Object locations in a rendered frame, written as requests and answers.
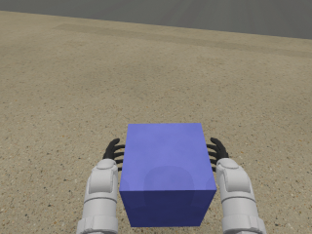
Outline right robot hand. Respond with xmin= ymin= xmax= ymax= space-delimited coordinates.
xmin=206 ymin=137 xmax=229 ymax=172

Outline left robot hand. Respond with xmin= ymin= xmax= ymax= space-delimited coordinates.
xmin=102 ymin=138 xmax=126 ymax=172

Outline robot right forearm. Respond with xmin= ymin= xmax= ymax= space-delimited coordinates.
xmin=215 ymin=158 xmax=267 ymax=234

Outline carton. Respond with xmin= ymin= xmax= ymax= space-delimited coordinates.
xmin=119 ymin=123 xmax=217 ymax=227

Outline robot left forearm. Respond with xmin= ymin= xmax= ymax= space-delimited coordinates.
xmin=76 ymin=158 xmax=119 ymax=234

